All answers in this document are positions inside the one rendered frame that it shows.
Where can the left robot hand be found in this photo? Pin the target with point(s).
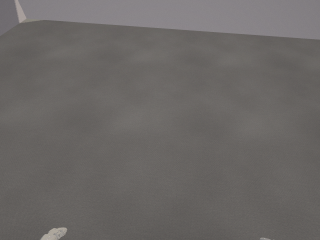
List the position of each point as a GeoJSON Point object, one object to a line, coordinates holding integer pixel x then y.
{"type": "Point", "coordinates": [54, 234]}

